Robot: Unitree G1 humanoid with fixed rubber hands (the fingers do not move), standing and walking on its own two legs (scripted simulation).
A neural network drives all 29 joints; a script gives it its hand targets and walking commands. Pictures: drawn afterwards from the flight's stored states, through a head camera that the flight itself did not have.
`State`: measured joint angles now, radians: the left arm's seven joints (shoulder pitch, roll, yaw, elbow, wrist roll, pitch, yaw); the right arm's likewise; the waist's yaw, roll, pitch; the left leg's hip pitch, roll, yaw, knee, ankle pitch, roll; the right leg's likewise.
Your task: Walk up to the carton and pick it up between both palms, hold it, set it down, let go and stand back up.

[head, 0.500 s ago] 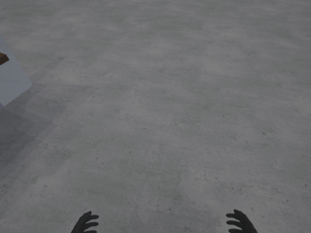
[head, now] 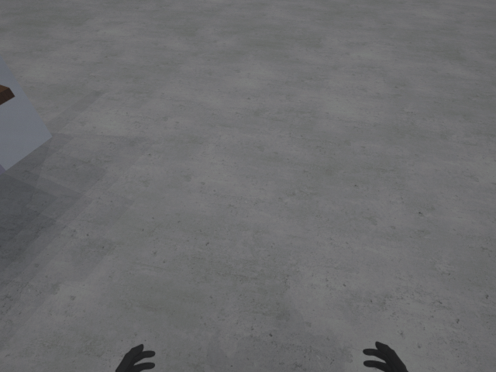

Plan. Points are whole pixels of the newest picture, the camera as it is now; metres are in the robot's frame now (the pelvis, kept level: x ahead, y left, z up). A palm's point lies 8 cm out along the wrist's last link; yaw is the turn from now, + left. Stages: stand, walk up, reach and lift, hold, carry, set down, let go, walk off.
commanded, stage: stand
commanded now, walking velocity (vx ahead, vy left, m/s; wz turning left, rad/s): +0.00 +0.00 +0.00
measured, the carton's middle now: out of the picture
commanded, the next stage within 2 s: none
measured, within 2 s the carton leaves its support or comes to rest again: neither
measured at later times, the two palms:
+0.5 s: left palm out of the picture +0.10 +0.23 -0.10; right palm out of the picture +0.10 -0.23 -0.11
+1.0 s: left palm out of the picture +0.07 +0.23 -0.11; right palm out of the picture +0.07 -0.23 -0.11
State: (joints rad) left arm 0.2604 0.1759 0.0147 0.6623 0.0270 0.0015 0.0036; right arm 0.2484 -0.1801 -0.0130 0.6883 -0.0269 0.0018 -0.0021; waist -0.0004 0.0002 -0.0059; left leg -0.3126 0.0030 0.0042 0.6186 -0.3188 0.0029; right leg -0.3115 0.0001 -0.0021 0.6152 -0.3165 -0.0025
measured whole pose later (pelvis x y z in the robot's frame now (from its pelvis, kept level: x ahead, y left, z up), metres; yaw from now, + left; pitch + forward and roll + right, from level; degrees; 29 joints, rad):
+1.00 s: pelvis +0.00 +0.00 +0.01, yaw +0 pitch +0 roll +0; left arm 0.29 0.17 0.04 0.79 0.02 0.00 0.02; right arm 0.28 -0.18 -0.03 0.82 -0.02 0.00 -0.02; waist 0.00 0.00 0.01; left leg -0.26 0.00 0.00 0.54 -0.28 0.00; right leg -0.26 0.00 0.00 0.53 -0.28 0.00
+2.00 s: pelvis +0.00 +0.00 +0.02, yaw +0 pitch -2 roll +0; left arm 0.32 0.13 0.02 1.10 0.01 -0.01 0.04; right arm 0.32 -0.13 -0.02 1.11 -0.01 -0.01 -0.04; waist 0.00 0.00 0.03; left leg -0.18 0.00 0.00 0.43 -0.22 0.00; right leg -0.18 0.00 0.00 0.43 -0.22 0.00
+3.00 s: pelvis +0.00 +0.00 +0.02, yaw +0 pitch -1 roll +0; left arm 0.34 0.11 0.00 1.15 0.01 -0.01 0.04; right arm 0.35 -0.11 0.00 1.14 -0.01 -0.01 -0.04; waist 0.00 0.00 0.02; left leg -0.19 0.00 0.00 0.43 -0.23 0.00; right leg -0.19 0.00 0.00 0.43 -0.23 0.00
